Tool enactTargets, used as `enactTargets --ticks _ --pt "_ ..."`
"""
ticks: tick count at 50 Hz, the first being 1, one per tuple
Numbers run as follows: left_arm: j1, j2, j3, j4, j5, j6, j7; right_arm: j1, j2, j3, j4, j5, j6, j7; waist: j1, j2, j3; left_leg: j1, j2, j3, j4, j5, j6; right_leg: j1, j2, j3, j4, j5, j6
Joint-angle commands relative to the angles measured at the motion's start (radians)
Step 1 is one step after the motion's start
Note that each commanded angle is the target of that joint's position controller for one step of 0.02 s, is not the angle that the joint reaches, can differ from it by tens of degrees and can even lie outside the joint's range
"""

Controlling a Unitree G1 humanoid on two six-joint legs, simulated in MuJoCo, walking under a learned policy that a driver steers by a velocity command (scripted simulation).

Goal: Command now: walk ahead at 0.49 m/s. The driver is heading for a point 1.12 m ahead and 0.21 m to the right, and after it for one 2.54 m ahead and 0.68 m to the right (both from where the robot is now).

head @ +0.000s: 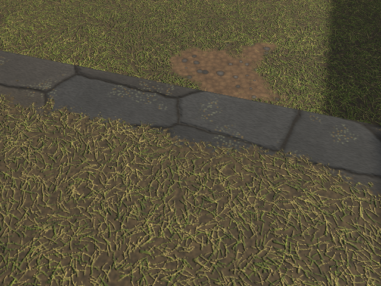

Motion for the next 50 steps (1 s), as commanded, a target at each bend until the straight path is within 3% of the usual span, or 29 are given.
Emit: enactTargets --ticks 1,6,9,11,13,14,15,16,17,18,19,20,21,22,24,26,32,38,41,42,43,44,45,46,47,48,49,50 --pt "0.035 0.046 0.014 -0.042 0.012 0.004 0.007 -0.038 -0.131 -0.020 -0.054 0.001 -0.017 -0.020 0.046 0.080 0.054 -0.097 0.281 -0.213 -0.207 0.066 0.170 -0.032 -0.042 0.002 -0.136 0.153 0.028" --pt "-0.157 0.028 0.005 -0.092 0.000 -0.008 -0.010 0.061 -0.164 -0.026 -0.031 0.019 -0.001 -0.037 -0.023 0.082 0.057 0.016 0.271 -0.161 -0.187 0.075 0.123 0.001 0.011 -0.044 -0.465 0.307 0.039" --pt "-0.236 0.034 0.002 -0.123 -0.008 -0.013 -0.029 0.109 -0.168 -0.029 -0.010 0.026 0.011 -0.038 -0.050 0.090 0.079 0.111 0.307 -0.170 -0.145 0.058 0.118 -0.005 0.028 -0.047 -0.554 0.261 0.032" --pt "-0.254 0.047 0.004 -0.140 -0.010 -0.021 -0.042 0.117 -0.173 -0.034 -0.002 0.026 0.021 -0.040 -0.043 0.096 0.082 0.172 0.338 -0.184 -0.103 0.068 0.107 0.005 0.037 -0.045 -0.598 0.188 0.008" --pt "-0.196 0.075 0.015 -0.135 -0.009 -0.029 -0.049 0.094 -0.188 -0.040 -0.005 0.027 0.032 -0.042 0.001 0.115 0.052 0.197 0.350 -0.187 -0.027 0.185 0.088 0.110 0.065 -0.067 -0.638 0.116 -0.022" --pt "-0.097 0.103 0.032 -0.108 -0.007 -0.032 -0.048 0.071 -0.186 -0.038 -0.011 0.024 0.037 -0.042 0.059 0.115 -0.004 0.186 0.317 -0.156 0.089 0.353 0.068 0.249 0.099 -0.096 -0.661 0.101 -0.044" --pt "0.090 0.162 0.060 -0.052 -0.006 -0.034 -0.041 0.062 -0.154 -0.025 -0.022 0.013 0.039 -0.041 0.135 0.088 -0.123 0.100 0.254 -0.104 0.316 0.420 0.038 0.503 0.084 -0.072 -0.649 0.120 -0.082" --pt "0.262 0.272 0.087 -0.023 0.015 -0.032 -0.035 0.129 -0.069 0.004 -0.050 0.002 0.026 -0.036 0.150 -0.095 -0.297 -0.244 0.135 -0.024 0.718 0.141 -0.028 0.907 -0.168 0.277 -0.655 0.084 -0.207" --pt "0.304 0.255 0.082 -0.006 0.010 -0.026 -0.041 0.175 -0.017 0.021 -0.039 0.016 0.000 -0.030 0.136 -0.269 -0.389 -0.506 0.023 -0.105 0.959 -0.410 -0.052 1.070 -0.290 0.662 -0.818 -0.047 -0.299" --pt "0.244 0.175 0.056 -0.017 0.006 -0.028 -0.042 0.102 -0.137 -0.008 -0.051 0.040 -0.020 -0.026 0.137 -0.171 -0.284 -0.602 0.090 -0.194 1.059 -0.388 -0.028 0.984 -0.258 0.599 -0.841 -0.085 -0.251" --pt "0.149 0.134 0.042 -0.041 0.006 -0.027 -0.040 0.016 -0.165 -0.015 -0.079 0.051 -0.028 -0.026 0.112 -0.108 -0.177 -0.616 0.145 -0.166 1.049 -0.297 -0.013 0.844 -0.225 0.440 -0.851 -0.015 -0.213" --pt "0.068 0.107 0.032 -0.054 0.010 -0.026 -0.045 -0.025 -0.154 -0.017 -0.086 0.040 -0.025 -0.031 0.079 -0.025 -0.107 -0.572 0.188 -0.143 0.989 -0.211 -0.018 0.700 -0.181 0.328 -0.887 0.079 -0.195" --pt "0.029 0.079 0.024 -0.059 0.014 -0.029 -0.049 -0.031 -0.145 -0.025 -0.086 0.026 -0.013 -0.037 0.049 -0.021 -0.070 -0.520 0.220 -0.144 0.922 -0.159 -0.021 0.607 -0.141 0.250 -0.921 0.130 -0.179" --pt "0.020 0.065 0.019 -0.051 0.019 -0.029 -0.053 -0.012 -0.121 -0.025 -0.082 0.023 0.002 -0.037 0.025 -0.035 -0.053 -0.467 0.233 -0.142 0.887 -0.128 -0.027 0.547 -0.114 0.201 -0.952 0.151 -0.171" --pt "0.052 0.078 0.024 -0.026 0.017 -0.034 -0.052 0.009 -0.088 -0.024 -0.076 0.022 0.024 -0.039 0.007 -0.031 -0.031 -0.447 0.235 -0.126 0.844 -0.094 -0.040 0.501 -0.094 0.136 -0.986 0.235 -0.184" --pt "0.087 0.106 0.032 -0.006 0.018 -0.034 -0.042 -0.050 -0.092 -0.028 -0.099 0.015 0.031 -0.042 0.010 -0.013 -0.002 -0.512 0.240 -0.123 0.765 -0.022 -0.057 0.510 -0.094 0.098 -1.006 0.300 -0.192" --pt "0.171 0.123 0.033 0.031 0.008 -0.017 -0.016 -0.270 -0.067 -0.024 -0.164 0.014 0.023 -0.032 0.067 -0.018 0.045 -0.532 0.210 -0.088 0.422 0.225 -0.072 0.554 -0.062 0.010 -1.035 0.268 -0.156" --pt "0.250 0.135 0.041 0.084 -0.003 0.004 -0.007 -0.417 -0.072 -0.017 -0.221 0.027 0.009 -0.002 0.102 -0.022 0.098 -0.554 0.182 -0.078 0.264 0.167 -0.043 0.719 -0.125 0.012 -0.980 0.263 -0.146" --pt "0.219 0.156 0.051 0.085 -0.005 0.017 -0.002 -0.366 -0.104 -0.029 -0.219 0.027 -0.001 0.009 0.053 -0.045 0.055 -0.421 0.144 -0.047 0.225 0.063 -0.006 0.758 -0.141 0.006 -0.886 0.455 -0.122" --pt "0.196 0.162 0.052 0.080 -0.004 0.022 -0.001 -0.282 -0.130 -0.044 -0.197 0.025 -0.003 0.007 0.004 -0.057 0.002 -0.286 0.107 -0.015 0.215 0.051 0.012 0.745 -0.120 -0.015 -0.791 0.623 -0.107" --pt "0.181 0.142 0.044 0.074 0.001 0.027 -0.002 -0.112 -0.174 -0.070 -0.141 0.024 -0.002 0.001 -0.073 -0.042 -0.095 -0.058 0.084 -0.001 0.211 0.068 0.040 0.681 -0.065 -0.054 -0.599 0.702 -0.081" --pt "0.188 0.113 0.028 0.049 0.017 0.026 -0.002 0.079 -0.252 -0.093 -0.101 0.013 0.000 -0.010 -0.130 0.068 -0.244 0.266 0.263 -0.209 0.231 0.082 0.105 0.457 0.000 -0.098 -0.278 0.435 -0.044" --pt "0.319 -0.037 -0.013 0.048 0.014 0.001 -0.017 0.141 -0.317 -0.103 -0.080 0.006 0.004 -0.006 -0.056 0.343 -0.377 0.594 0.488 -0.703 0.104 -0.093 0.274 0.055 0.195 -0.064 0.072 -0.278 0.020" --pt "0.264 0.064 0.008 0.060 -0.011 -0.026 -0.022 0.126 -0.222 -0.077 -0.084 0.015 0.004 -0.005 -0.089 0.255 -0.365 0.575 0.474 -0.790 0.020 -0.193 0.251 -0.060 0.158 0.076 0.204 -0.369 0.002" --pt "0.163 0.125 0.024 0.026 -0.034 -0.040 -0.024 0.031 -0.179 -0.065 -0.101 0.019 0.001 -0.009 -0.073 0.207 -0.212 0.439 0.443 -0.632 0.007 -0.152 0.198 -0.127 0.103 0.055 0.218 -0.290 -0.016" --pt "0.109 0.127 0.026 0.015 -0.035 -0.041 -0.016 -0.061 -0.149 -0.054 -0.123 0.014 -0.001 -0.010 -0.039 0.109 -0.137 0.279 0.414 -0.494 -0.017 -0.056 0.166 -0.084 0.046 0.032 0.174 -0.188 -0.019" --pt "0.083 0.119 0.034 0.014 -0.021 -0.032 -0.007 -0.114 -0.115 -0.046 -0.129 0.005 -0.004 -0.007 -0.010 0.077 -0.077 0.146 0.378 -0.398 -0.051 0.017 0.144 -0.035 0.014 0.024 0.113 -0.129 -0.015" --pt "0.110 0.101 0.038 0.021 -0.018 -0.014 -0.005 -0.131 -0.089 -0.037 -0.123 -0.006 -0.010 -0.005 0.025 0.102 -0.062 0.070 0.349 -0.325 -0.084 0.043 0.124 0.032 -0.013 0.037 0.073 -0.089 -0.018"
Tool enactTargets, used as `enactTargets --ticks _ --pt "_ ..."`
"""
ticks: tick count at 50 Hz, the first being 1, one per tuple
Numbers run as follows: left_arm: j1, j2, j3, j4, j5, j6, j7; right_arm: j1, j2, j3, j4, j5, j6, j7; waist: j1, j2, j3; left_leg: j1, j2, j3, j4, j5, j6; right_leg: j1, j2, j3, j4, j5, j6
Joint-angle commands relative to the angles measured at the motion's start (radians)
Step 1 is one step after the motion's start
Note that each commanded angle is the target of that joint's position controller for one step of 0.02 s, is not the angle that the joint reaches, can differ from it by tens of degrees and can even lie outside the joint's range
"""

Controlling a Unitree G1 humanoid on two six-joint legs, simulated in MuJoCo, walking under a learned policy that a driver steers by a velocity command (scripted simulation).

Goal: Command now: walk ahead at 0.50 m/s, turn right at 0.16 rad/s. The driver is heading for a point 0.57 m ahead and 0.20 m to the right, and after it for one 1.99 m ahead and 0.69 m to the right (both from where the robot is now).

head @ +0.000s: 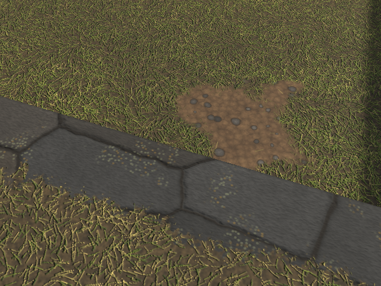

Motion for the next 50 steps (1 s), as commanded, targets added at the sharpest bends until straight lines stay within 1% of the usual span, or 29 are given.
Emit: enactTargets --ticks 1,5,12,16,19,20,21,22,23,24,25,26,27,28,29,31,33,34,36,38,41,43,44,45,46,47,48,49,50 --pt "0.027 0.070 0.029 -0.053 -0.002 0.009 0.010 0.040 -0.064 -0.011 -0.018 -0.016 -0.018 0.001 0.000 0.105 -0.073 0.215 0.273 -0.285 -0.303 0.072 0.151 -0.201 -0.111 0.063 -0.001 0.108 -0.012" --pt "-0.029 0.052 0.036 -0.077 0.001 0.039 0.014 0.091 -0.114 -0.027 0.020 -0.021 -0.026 -0.019 0.004 0.081 -0.008 0.191 0.272 -0.154 -0.361 0.168 0.151 -0.296 -0.105 0.097 -0.104 0.236 0.003" --pt "-0.223 0.025 0.028 -0.148 0.013 0.031 -0.017 0.143 -0.128 -0.024 0.042 -0.014 -0.015 -0.049 -0.051 0.068 0.042 0.281 0.253 0.026 -0.378 0.235 0.094 -0.336 -0.070 0.023 -0.430 0.510 0.007" --pt "-0.331 0.009 0.016 -0.214 0.011 0.033 -0.043 0.216 -0.143 -0.031 0.070 -0.004 0.012 -0.054 -0.090 0.056 0.080 0.451 0.303 0.068 -0.315 0.321 0.089 -0.414 -0.060 -0.031 -0.522 0.429 -0.010" --pt "-0.341 0.021 0.021 -0.257 0.007 0.034 -0.064 0.196 -0.171 -0.040 0.061 0.005 0.035 -0.060 -0.060 0.086 0.060 0.499 0.324 0.112 -0.202 0.597 0.068 -0.335 -0.015 -0.108 -0.558 0.289 -0.045" --pt "-0.208 0.025 0.006 -0.201 0.131 0.031 -0.067 0.314 -0.043 0.017 0.111 -0.159 -0.015 -0.009 -0.018 0.152 -0.029 0.565 0.359 0.092 -0.238 0.724 0.133 -0.220 -0.017 -0.026 -0.582 0.315 -0.067" --pt "-0.185 0.067 0.030 -0.208 0.132 0.030 -0.065 0.272 -0.105 -0.008 0.106 -0.139 -0.032 0.003 0.010 0.151 -0.005 0.615 0.347 0.129 -0.175 0.829 0.132 -0.204 0.028 -0.047 -0.583 0.219 -0.076" --pt "-0.165 0.104 0.042 -0.205 0.108 0.020 -0.059 0.214 -0.182 -0.026 0.086 -0.110 -0.034 0.005 0.054 0.087 -0.034 0.581 0.304 0.183 -0.066 0.887 0.109 -0.089 0.088 -0.110 -0.653 0.238 -0.099" --pt "-0.058 0.143 0.060 -0.173 0.091 0.001 -0.045 0.237 -0.202 -0.027 0.082 -0.114 -0.033 0.006 0.074 0.043 -0.113 0.426 0.255 0.204 0.122 0.863 0.081 0.175 0.126 -0.101 -0.607 0.347 -0.136" --pt "0.143 0.178 0.070 -0.126 0.074 -0.002 -0.022 0.344 -0.115 0.008 0.070 -0.126 -0.037 0.015 0.092 -0.056 -0.334 0.041 0.185 0.175 0.406 0.607 -0.002 0.692 0.013 0.141 -0.526 0.425 -0.289" --pt "0.358 0.202 0.062 -0.048 0.087 0.007 -0.015 0.332 -0.052 0.043 0.063 -0.135 -0.036 0.057 0.170 -0.134 -0.440 -0.225 0.008 0.078 0.652 -0.361 -0.066 0.968 -0.200 0.589 -0.725 0.450 -0.430" --pt "0.422 0.199 0.072 0.002 0.106 -0.008 -0.019 0.092 -0.065 0.030 -0.004 -0.076 -0.032 0.068 0.249 -0.012 -0.242 -0.464 -0.005 -0.110 0.819 -0.403 -0.043 0.927 -0.210 0.633 -0.830 0.337 -0.345" --pt "0.293 0.216 0.086 -0.011 0.087 -0.025 -0.014 -0.002 -0.076 0.032 -0.036 -0.062 -0.037 0.049 0.215 -0.028 -0.077 -0.552 0.066 -0.177 0.864 -0.349 -0.028 0.744 -0.207 0.549 -0.851 0.315 -0.296" --pt "0.187 0.138 0.061 -0.015 0.074 -0.031 -0.017 0.013 -0.120 0.020 -0.043 -0.086 -0.037 0.019 0.148 -0.024 -0.070 -0.457 0.106 -0.194 0.820 -0.302 -0.013 0.576 -0.182 0.490 -0.867 0.325 -0.290" --pt "0.113 0.060 0.032 -0.025 0.071 -0.032 -0.026 0.046 -0.105 0.022 -0.042 -0.107 -0.033 -0.004 0.076 -0.018 -0.055 -0.359 0.130 -0.190 0.769 -0.255 0.002 0.420 -0.159 0.424 -0.893 0.352 -0.287" --pt "-0.008 0.000 0.004 -0.069 0.080 -0.029 -0.040 0.088 -0.031 0.041 -0.045 -0.106 -0.012 -0.025 -0.023 -0.011 -0.024 -0.208 0.145 -0.174 0.692 -0.229 -0.006 0.166 -0.136 0.374 -0.970 0.367 -0.290" --pt "-0.041 0.048 0.012 -0.103 0.082 -0.044 -0.047 0.084 -0.035 0.045 -0.055 -0.084 0.003 -0.027 -0.032 0.000 -0.007 -0.180 0.132 -0.126 0.592 -0.131 -0.037 0.050 -0.095 0.303 -0.999 0.391 -0.275" --pt "-0.053 0.090 0.021 -0.117 0.086 -0.050 -0.054 0.064 -0.050 0.040 -0.072 -0.067 0.005 -0.030 -0.040 -0.004 -0.012 -0.127 0.118 -0.083 0.512 -0.061 -0.063 -0.017 -0.064 0.242 -0.978 0.561 -0.269" --pt "-0.008 0.141 0.042 -0.114 0.088 -0.056 -0.069 -0.026 -0.022 0.053 -0.116 -0.043 0.011 -0.024 -0.022 -0.010 -0.023 0.012 0.075 -0.009 0.299 0.069 -0.092 -0.106 0.013 0.146 -0.931 0.786 -0.219" --pt "0.070 0.162 0.060 -0.104 0.086 -0.051 -0.080 -0.061 -0.037 0.052 -0.117 -0.031 0.018 -0.017 0.011 -0.033 -0.020 0.035 0.046 -0.013 0.171 0.189 -0.105 -0.051 -0.008 0.200 -0.913 0.799 -0.204" --pt "0.060 0.156 0.077 -0.120 0.079 -0.036 -0.088 -0.067 -0.101 0.027 -0.099 -0.028 0.002 -0.035 -0.006 -0.032 -0.036 -0.002 0.049 -0.077 0.043 0.217 -0.089 0.136 -0.068 0.307 -0.823 0.831 -0.170" --pt "-0.010 0.142 0.074 -0.146 0.074 -0.036 -0.087 0.056 -0.167 -0.001 -0.050 -0.012 -0.018 -0.051 -0.079 -0.001 -0.105 0.173 0.055 -0.055 -0.013 0.338 -0.017 0.152 -0.010 0.298 -0.686 0.942 -0.088" --pt "-0.030 0.083 0.052 -0.180 0.061 -0.040 -0.094 0.168 -0.213 -0.009 -0.029 -0.002 -0.029 -0.064 -0.115 0.082 -0.250 0.400 0.146 -0.118 -0.029 0.646 0.092 0.112 0.074 0.262 -0.550 0.849 -0.028" --pt "0.133 -0.038 0.020 -0.200 0.066 -0.042 -0.086 0.226 -0.297 -0.020 -0.051 -0.007 -0.033 -0.068 -0.040 0.309 -0.461 0.709 0.442 -0.449 -0.066 1.068 0.400 -0.054 0.221 0.179 -0.275 0.155 0.063" --pt "0.191 0.021 0.039 -0.175 0.070 -0.026 -0.065 0.206 -0.225 -0.013 -0.053 -0.054 -0.018 -0.055 -0.038 0.256 -0.470 0.712 0.578 -0.629 -0.153 0.834 0.467 -0.192 0.204 0.121 -0.065 -0.332 0.083" --pt "0.089 0.082 0.055 -0.191 0.080 0.002 -0.048 0.126 -0.220 -0.028 -0.076 -0.050 -0.020 -0.062 -0.040 0.141 -0.255 0.496 0.499 -0.530 -0.193 0.505 0.348 -0.239 0.112 0.107 0.039 -0.324 0.076" --pt "0.071 0.099 0.058 -0.186 0.098 0.024 -0.022 0.002 -0.163 -0.014 -0.105 -0.016 -0.015 -0.062 0.012 0.121 -0.149 0.299 0.408 -0.399 -0.263 0.266 0.247 -0.198 0.043 0.076 0.017 -0.266 0.085" --pt "0.112 0.076 0.051 -0.164 0.111 0.034 -0.011 -0.071 -0.067 0.020 -0.136 0.007 -0.011 -0.055 0.057 0.127 -0.130 0.177 0.349 -0.321 -0.303 0.202 0.196 -0.098 0.005 0.076 -0.067 -0.252 0.106" --pt "0.128 0.026 0.035 -0.149 0.115 0.034 -0.022 -0.090 -0.025 0.036 -0.140 0.009 -0.012 -0.048 0.082 0.141 -0.099 0.066 0.290 -0.226 -0.307 0.271 0.159 0.006 -0.013 0.051 -0.095 -0.205 0.126"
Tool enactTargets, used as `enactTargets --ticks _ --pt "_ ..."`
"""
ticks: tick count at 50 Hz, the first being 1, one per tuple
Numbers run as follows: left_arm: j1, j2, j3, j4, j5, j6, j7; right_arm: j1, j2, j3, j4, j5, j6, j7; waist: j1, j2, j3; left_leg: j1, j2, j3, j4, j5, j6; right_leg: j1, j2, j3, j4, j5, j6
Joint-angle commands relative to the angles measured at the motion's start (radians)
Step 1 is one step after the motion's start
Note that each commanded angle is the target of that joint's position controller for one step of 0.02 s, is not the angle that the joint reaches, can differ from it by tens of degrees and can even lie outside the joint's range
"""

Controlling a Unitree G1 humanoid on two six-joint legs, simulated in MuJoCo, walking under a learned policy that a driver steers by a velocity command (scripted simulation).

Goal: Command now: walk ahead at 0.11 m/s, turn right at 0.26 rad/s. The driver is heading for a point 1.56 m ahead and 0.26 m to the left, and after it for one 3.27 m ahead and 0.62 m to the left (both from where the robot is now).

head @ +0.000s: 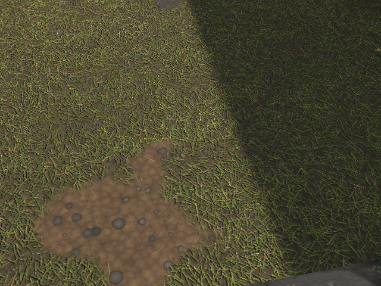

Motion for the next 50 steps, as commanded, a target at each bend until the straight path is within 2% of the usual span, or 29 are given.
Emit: enactTargets --ticks 1,2,3,4,5,6,7,8,9,10,11,12,13,14,17,21,32,50 --pt "0.226 -0.026 -0.016 0.023 0.009 0.019 -0.010 -0.110 -0.019 0.006 -0.091 0.020 -0.011 0.014 0.108 0.077 -0.069 -0.032 0.158 -0.110 -0.165 0.202 0.143 0.140 -0.127 -0.056 -0.040 0.040 0.068" --pt "0.219 -0.027 -0.021 0.029 -0.015 0.020 -0.040 -0.159 -0.062 -0.006 -0.100 0.020 -0.015 0.024 0.117 0.058 -0.072 -0.061 0.100 -0.035 -0.123 0.220 0.112 0.191 -0.125 -0.103 -0.186 0.072 0.103" --pt "0.183 -0.029 -0.031 0.029 -0.042 0.021 -0.069 -0.179 -0.098 -0.018 -0.097 0.025 -0.013 0.037 0.098 0.038 -0.082 -0.052 0.061 0.002 -0.066 0.203 0.097 0.223 -0.115 -0.138 -0.344 0.182 0.126" --pt "0.183 -0.023 -0.035 0.038 -0.068 0.018 -0.092 -0.195 -0.120 -0.024 -0.087 0.018 -0.005 0.059 0.096 0.036 -0.081 -0.069 0.056 -0.010 -0.015 0.134 0.090 0.276 -0.099 -0.157 -0.478 0.325 0.131" --pt "0.183 0.013 -0.027 0.040 -0.077 0.009 -0.102 -0.150 -0.122 -0.024 -0.058 0.007 0.008 0.086 0.084 0.041 -0.075 -0.067 0.086 -0.073 0.022 0.056 0.092 0.304 -0.088 -0.148 -0.548 0.428 0.114" --pt "0.186 0.069 -0.015 0.024 -0.070 -0.006 -0.090 -0.081 -0.096 -0.017 -0.024 0.007 0.015 0.108 0.079 0.035 -0.092 -0.058 0.132 -0.141 0.036 0.023 0.086 0.326 -0.112 -0.111 -0.544 0.510 0.070" --pt "0.134 0.110 -0.010 -0.021 -0.069 -0.022 -0.073 -0.014 -0.039 0.000 0.007 0.026 0.015 0.119 0.052 0.012 -0.099 -0.007 0.136 -0.159 0.061 -0.056 0.043 0.275 -0.177 -0.043 -0.584 0.626 -0.012" --pt "-0.002 0.192 0.001 -0.067 -0.074 -0.036 -0.065 0.084 -0.065 -0.016 -0.002 0.024 0.006 0.099 -0.068 -0.086 -0.073 0.071 0.051 -0.036 0.098 -0.130 0.008 0.129 -0.238 0.032 -0.615 0.612 -0.166" --pt "-0.077 0.193 0.011 -0.069 -0.059 -0.028 -0.065 0.006 -0.121 -0.036 -0.030 0.017 -0.001 0.065 -0.061 -0.097 -0.038 0.116 0.004 0.027 0.128 -0.154 -0.017 0.018 -0.243 0.076 -0.664 0.331 -0.207" --pt "-0.090 0.164 0.009 -0.070 -0.063 -0.022 -0.060 -0.051 -0.143 -0.043 -0.048 0.009 0.002 0.051 -0.051 -0.054 -0.049 0.171 0.020 0.011 0.118 -0.146 -0.007 -0.022 -0.215 0.055 -0.677 0.205 -0.176" --pt "-0.098 0.130 0.002 -0.075 -0.067 -0.017 -0.052 -0.055 -0.131 -0.043 -0.057 0.011 0.005 0.043 -0.055 -0.036 -0.050 0.190 0.039 -0.012 0.098 -0.106 0.009 -0.013 -0.194 0.042 -0.668 0.206 -0.146" --pt "-0.102 0.103 -0.004 -0.078 -0.072 -0.013 -0.048 -0.037 -0.124 -0.042 -0.045 0.025 0.006 0.043 -0.050 -0.033 -0.057 0.187 0.046 -0.027 0.076 -0.067 0.014 0.026 -0.176 0.023 -0.648 0.239 -0.120" --pt "-0.067 0.087 -0.008 -0.062 -0.074 -0.013 -0.047 -0.034 -0.103 -0.035 -0.042 0.031 0.004 0.051 -0.035 -0.031 -0.061 0.188 0.047 -0.029 0.073 -0.006 0.017 0.061 -0.168 0.009 -0.631 0.287 -0.100" --pt "-0.029 0.091 -0.005 -0.046 -0.075 -0.013 -0.047 -0.036 -0.086 -0.030 -0.041 0.033 0.003 0.061 -0.021 -0.025 -0.063 0.192 0.045 -0.028 0.081 0.047 0.021 0.081 -0.160 -0.005 -0.620 0.320 -0.088" --pt "-0.001 0.105 0.004 -0.028 -0.069 -0.010 -0.048 -0.034 -0.093 -0.036 -0.038 0.023 0.007 0.075 -0.016 -0.029 -0.065 0.206 0.035 -0.012 0.104 0.091 0.015 0.094 -0.152 -0.025 -0.610 0.383 -0.082" --pt "-0.023 0.102 0.006 -0.027 -0.072 -0.006 -0.044 -0.044 -0.096 -0.040 -0.036 0.020 0.011 0.075 -0.017 -0.031 -0.059 0.214 0.034 -0.009 0.114 0.076 0.004 0.098 -0.148 -0.033 -0.611 0.393 -0.074" --pt "-0.050 0.132 0.011 -0.003 -0.072 -0.001 -0.033 -0.068 -0.119 -0.049 -0.015 0.019 0.011 0.072 -0.019 -0.020 -0.041 0.222 0.029 -0.003 0.130 0.067 -0.003 0.128 -0.133 -0.051 -0.615 0.428 -0.066" --pt "-0.042 0.153 0.004 0.056 -0.071 0.008 -0.023 -0.093 -0.146 -0.053 0.056 0.015 0.018 0.071 -0.022 -0.009 -0.019 0.236 0.027 -0.005 0.120 0.039 -0.004 0.159 -0.119 -0.070 -0.648 0.425 -0.066"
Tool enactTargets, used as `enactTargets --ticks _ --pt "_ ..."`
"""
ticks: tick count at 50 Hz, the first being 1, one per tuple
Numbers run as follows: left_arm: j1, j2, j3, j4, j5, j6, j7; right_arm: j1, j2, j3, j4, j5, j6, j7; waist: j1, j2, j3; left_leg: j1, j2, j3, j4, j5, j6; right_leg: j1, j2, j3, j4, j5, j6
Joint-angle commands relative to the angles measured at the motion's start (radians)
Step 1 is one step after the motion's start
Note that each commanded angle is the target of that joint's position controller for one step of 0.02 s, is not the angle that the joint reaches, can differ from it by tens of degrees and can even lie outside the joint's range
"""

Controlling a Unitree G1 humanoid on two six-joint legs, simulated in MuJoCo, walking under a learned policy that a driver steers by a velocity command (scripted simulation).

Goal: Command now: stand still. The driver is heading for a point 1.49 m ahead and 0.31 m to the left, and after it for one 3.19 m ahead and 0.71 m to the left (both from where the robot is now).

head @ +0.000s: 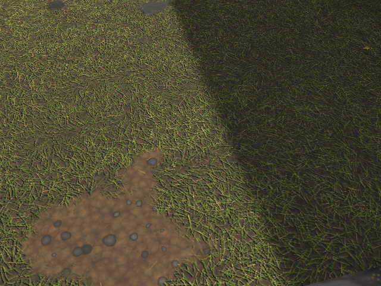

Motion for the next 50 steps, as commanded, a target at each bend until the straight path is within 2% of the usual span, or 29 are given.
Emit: enactTargets --ticks 1,13,14,16,18,20,22,24,25,26,27,28,29,31,32,35,37,38,40,41,42,43,44,45,46,47,48,49,50 --pt "0.009 0.140 0.027 -0.037 -0.001 -0.010 0.004 -0.042 -0.131 -0.026 -0.042 0.001 -0.012 -0.002 -0.001 -0.003 -0.072 0.145 0.023 -0.032 -0.045 0.233 0.028 -0.103 -0.022 0.020 -0.105 0.195 -0.039" --pt "0.028 0.143 0.019 0.006 0.000 -0.004 0.005 -0.046 -0.141 -0.023 0.012 -0.001 -0.008 -0.001 -0.004 -0.003 -0.061 0.152 0.020 -0.034 -0.056 0.225 0.030 -0.091 -0.021 0.010 -0.119 0.194 -0.036" --pt "0.060 0.159 0.025 0.018 0.007 -0.001 0.008 -0.019 -0.158 -0.031 0.024 -0.007 -0.004 -0.005 -0.001 -0.011 -0.055 0.151 0.014 -0.030 -0.063 0.088 0.037 -0.095 -0.027 0.021 -0.148 0.063 -0.055" --pt "0.131 0.198 0.045 0.042 0.048 0.001 0.027 0.006 -0.193 -0.054 0.030 -0.039 -0.004 -0.024 0.019 -0.070 0.049 0.027 -0.003 -0.036 -0.054 -0.296 0.075 -0.105 -0.097 0.132 -0.234 -0.299 -0.163" --pt "0.194 0.158 0.038 0.058 0.059 -0.020 0.055 -0.064 -0.107 -0.039 0.009 -0.056 -0.010 -0.041 0.068 -0.143 0.105 -0.158 -0.026 -0.017 0.040 -0.227 0.083 0.049 -0.235 0.305 -0.323 -0.354 -0.259" --pt "0.133 0.109 0.016 0.041 0.040 -0.025 0.069 -0.081 -0.048 -0.022 -0.014 -0.060 -0.019 -0.051 0.046 -0.154 0.109 -0.170 -0.011 -0.038 0.059 -0.152 0.104 0.118 -0.319 0.357 -0.357 -0.253 -0.278" --pt "0.015 0.143 0.019 0.010 0.034 -0.009 0.068 -0.005 -0.063 -0.024 0.005 -0.043 -0.030 -0.052 -0.022 -0.110 0.092 0.080 -0.040 0.000 -0.055 -0.079 0.113 -0.002 -0.249 0.237 -0.331 -0.173 -0.231" --pt "0.023 0.129 0.014 0.015 0.076 0.007 0.054 0.180 -0.099 -0.038 0.060 -0.047 -0.052 -0.040 -0.085 -0.041 0.039 0.312 -0.029 -0.040 -0.072 -0.019 0.123 -0.127 -0.126 0.104 -0.111 -0.049 -0.190" --pt "0.019 0.061 -0.002 -0.007 0.101 0.000 0.037 0.367 -0.147 -0.046 0.107 -0.058 -0.061 -0.045 -0.137 0.143 -0.041 0.532 0.120 -0.341 -0.149 0.006 0.250 -0.324 0.022 0.001 0.212 -0.062 -0.102" --pt "-0.003 0.019 -0.014 -0.010 0.101 -0.019 0.016 0.611 -0.171 -0.042 0.148 -0.088 -0.067 -0.040 -0.233 0.214 -0.056 0.698 0.297 -0.668 -0.294 0.074 0.366 -0.569 0.093 0.100 0.554 -0.272 -0.080" --pt "-0.044 0.004 -0.014 -0.029 0.074 -0.050 0.015 0.588 -0.153 -0.029 0.150 -0.104 -0.081 -0.033 -0.205 0.125 0.081 0.665 0.374 -0.669 -0.342 0.033 0.357 -0.761 0.060 0.230 0.698 -0.219 -0.124" --pt "-0.037 0.041 -0.005 -0.010 0.067 -0.064 0.027 0.477 -0.098 -0.013 0.130 -0.098 -0.076 -0.028 -0.141 0.048 0.110 0.571 0.352 -0.554 -0.341 0.017 0.319 -0.751 0.006 0.205 0.768 -0.124 -0.143" --pt "-0.009 0.067 0.005 0.003 0.079 -0.065 0.035 0.395 -0.040 0.011 0.102 -0.096 -0.065 -0.027 -0.088 0.012 0.087 0.483 0.308 -0.454 -0.356 0.020 0.300 -0.680 -0.023 0.158 0.758 -0.061 -0.159" --pt "0.009 -0.013 -0.016 0.008 0.098 -0.038 0.032 0.302 0.022 0.043 0.069 -0.093 -0.049 -0.043 -0.010 0.016 0.112 0.299 0.237 -0.301 -0.414 0.113 0.250 -0.545 -0.090 0.131 0.650 0.078 -0.161" --pt "0.008 -0.024 -0.017 0.011 0.099 -0.024 0.026 0.306 0.037 0.051 0.065 -0.085 -0.045 -0.054 0.002 0.025 0.106 0.257 0.206 -0.247 -0.442 0.153 0.232 -0.505 -0.095 0.101 0.590 0.131 -0.144" --pt "-0.114 -0.063 -0.037 -0.043 0.078 -0.005 0.013 0.368 0.016 0.058 0.087 -0.082 -0.061 -0.051 -0.017 0.035 0.098 0.161 0.139 -0.121 -0.458 0.258 0.224 -0.427 -0.082 0.005 0.309 0.287 -0.087" --pt "-0.196 -0.056 -0.036 -0.080 0.080 0.001 0.010 0.444 -0.005 0.059 0.112 -0.081 -0.058 -0.019 -0.036 0.066 0.084 0.104 0.140 -0.111 -0.454 0.324 0.240 -0.345 -0.044 -0.023 0.209 0.311 -0.056" --pt "-0.202 -0.061 -0.038 -0.091 0.086 0.009 0.006 0.467 -0.015 0.059 0.118 -0.097 -0.050 0.003 -0.032 0.088 0.073 0.062 0.148 -0.101 -0.431 0.347 0.244 -0.291 -0.028 -0.040 0.271 0.322 -0.056" --pt "-0.196 -0.010 -0.024 -0.097 0.080 0.011 0.010 0.454 -0.027 0.050 0.106 -0.093 -0.051 0.018 -0.012 0.074 0.083 0.112 0.177 -0.115 -0.398 0.341 0.240 -0.307 -0.028 -0.010 0.207 0.298 -0.068" --pt "-0.117 -0.014 -0.019 -0.081 0.083 0.008 0.015 0.442 -0.024 0.054 0.107 -0.121 -0.049 0.014 0.034 0.091 0.079 0.152 0.225 -0.133 -0.345 0.408 0.225 -0.320 -0.060 0.063 0.318 0.367 -0.081" --pt "-0.012 0.020 0.000 -0.053 0.095 -0.007 0.016 0.398 -0.021 0.053 0.069 -0.127 -0.051 -0.002 0.072 0.057 0.039 0.130 0.193 -0.085 -0.267 0.495 0.205 -0.241 -0.023 0.001 0.402 0.307 -0.086" --pt "0.004 0.031 0.008 -0.059 0.075 -0.010 0.023 0.368 -0.040 0.041 0.072 -0.109 -0.051 -0.010 0.091 0.064 0.038 0.161 0.215 -0.088 -0.200 0.555 0.193 -0.238 -0.032 0.031 0.306 0.225 -0.100" --pt "0.036 0.049 0.021 -0.060 0.065 -0.016 0.026 0.354 -0.063 0.030 0.062 -0.100 -0.047 -0.014 0.117 0.034 0.019 0.150 0.175 -0.057 -0.073 0.652 0.179 -0.129 0.008 -0.039 0.227 0.205 -0.112" --pt "0.193 0.078 0.042 -0.010 0.056 -0.027 0.032 0.393 -0.082 0.017 0.083 -0.106 -0.043 -0.004 0.152 0.012 -0.035 0.063 0.111 -0.025 0.153 0.696 0.162 0.092 0.056 -0.090 0.170 0.241 -0.129" --pt "0.333 0.085 0.041 0.024 0.051 -0.042 0.041 0.551 0.005 0.033 0.121 -0.133 -0.041 0.016 0.138 -0.110 -0.181 -0.152 0.026 -0.019 0.466 0.440 0.117 0.427 -0.031 0.054 0.156 0.333 -0.264" --pt "0.459 0.066 0.025 0.036 0.070 -0.043 0.046 0.612 0.119 0.062 0.117 -0.147 -0.045 0.036 0.161 -0.257 -0.342 -0.369 -0.148 -0.053 0.924 -0.410 0.064 0.612 -0.241 0.422 0.044 0.380 -0.490" --pt "0.511 0.031 0.013 0.079 0.114 -0.072 0.033 0.306 0.082 0.044 -0.026 -0.086 -0.057 0.044 0.232 -0.216 -0.140 -0.653 -0.172 -0.220 1.049 -0.397 0.119 0.462 -0.272 0.654 -0.148 0.087 -0.447" --pt "0.343 0.030 0.012 0.048 0.092 -0.090 0.030 0.194 0.026 0.022 -0.069 -0.064 -0.055 0.019 0.165 -0.103 0.031 -0.675 -0.063 -0.253 1.014 -0.246 0.134 0.209 -0.312 0.621 -0.152 -0.017 -0.398" --pt "0.228 -0.033 -0.011 0.034 0.076 -0.080 0.026 0.193 0.011 0.018 -0.068 -0.079 -0.045 -0.006 0.099 0.007 0.021 -0.569 -0.019 -0.255 0.992 -0.155 0.127 0.038 -0.315 0.570 -0.130 0.016 -0.402"
Velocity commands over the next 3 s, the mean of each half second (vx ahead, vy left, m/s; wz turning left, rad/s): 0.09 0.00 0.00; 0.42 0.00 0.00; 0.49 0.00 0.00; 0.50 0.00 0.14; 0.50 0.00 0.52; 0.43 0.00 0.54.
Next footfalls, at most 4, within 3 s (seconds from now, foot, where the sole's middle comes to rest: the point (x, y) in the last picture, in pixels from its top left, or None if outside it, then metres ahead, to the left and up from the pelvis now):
0.88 right None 0.34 -0.11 -0.77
1.38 left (165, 265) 0.64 0.14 -0.96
1.80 right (222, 208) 0.90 -0.11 -0.96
2.36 left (163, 165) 1.15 0.17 -0.96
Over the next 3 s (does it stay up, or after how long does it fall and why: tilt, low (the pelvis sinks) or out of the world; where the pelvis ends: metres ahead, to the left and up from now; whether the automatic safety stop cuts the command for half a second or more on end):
stays up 1.35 0.15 -0.19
